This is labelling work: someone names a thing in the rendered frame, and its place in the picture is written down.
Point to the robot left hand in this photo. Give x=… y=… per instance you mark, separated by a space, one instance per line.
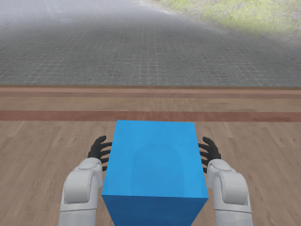
x=96 y=150

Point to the robot right hand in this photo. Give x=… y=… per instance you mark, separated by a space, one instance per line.
x=212 y=152

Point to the left robot forearm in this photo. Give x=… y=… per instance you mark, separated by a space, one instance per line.
x=80 y=194

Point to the right robot forearm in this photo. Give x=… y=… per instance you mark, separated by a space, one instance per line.
x=231 y=196

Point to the carton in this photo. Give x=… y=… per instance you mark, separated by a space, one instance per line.
x=154 y=175

